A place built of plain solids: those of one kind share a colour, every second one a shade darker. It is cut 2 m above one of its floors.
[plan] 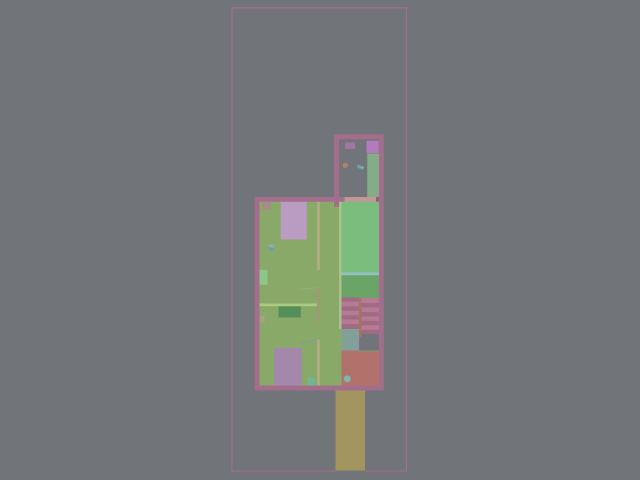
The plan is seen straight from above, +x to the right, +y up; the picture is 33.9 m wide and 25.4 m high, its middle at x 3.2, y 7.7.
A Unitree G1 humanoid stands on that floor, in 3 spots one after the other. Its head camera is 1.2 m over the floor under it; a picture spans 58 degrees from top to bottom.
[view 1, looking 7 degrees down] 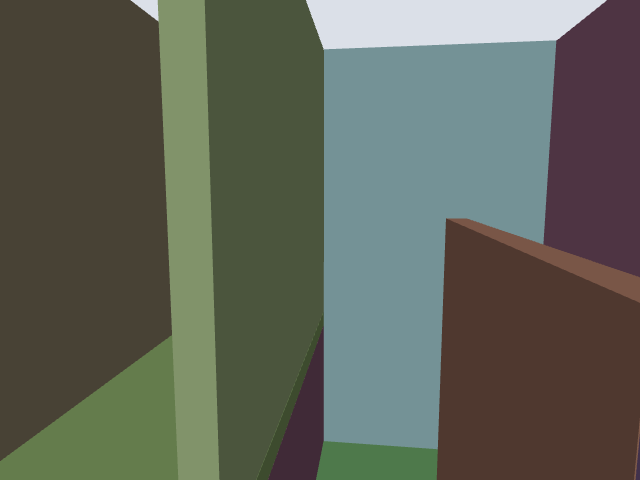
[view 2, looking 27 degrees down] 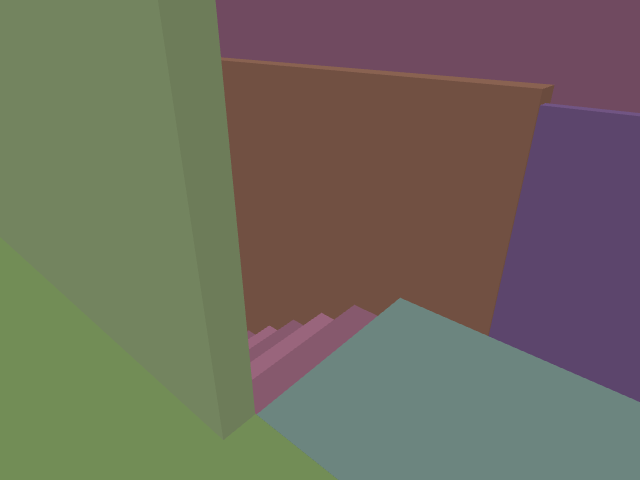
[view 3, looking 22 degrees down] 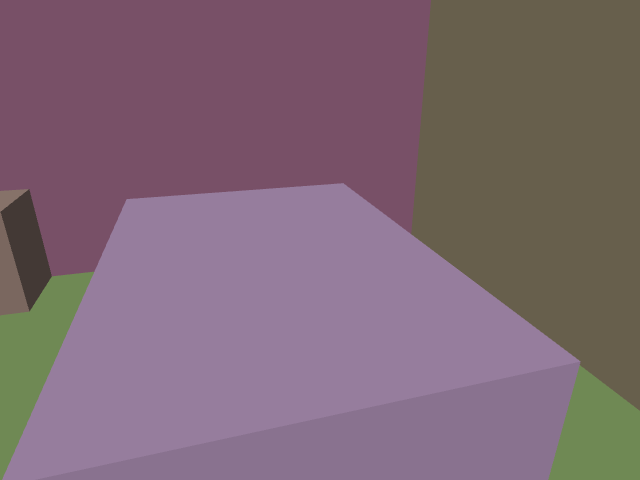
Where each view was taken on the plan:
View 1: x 4.80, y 1.79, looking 97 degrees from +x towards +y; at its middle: landing_wall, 3.83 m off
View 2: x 3.69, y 2.14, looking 41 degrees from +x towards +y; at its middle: stair_spine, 2.34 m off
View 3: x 1.55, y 6.99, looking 74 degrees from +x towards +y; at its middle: bed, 2.00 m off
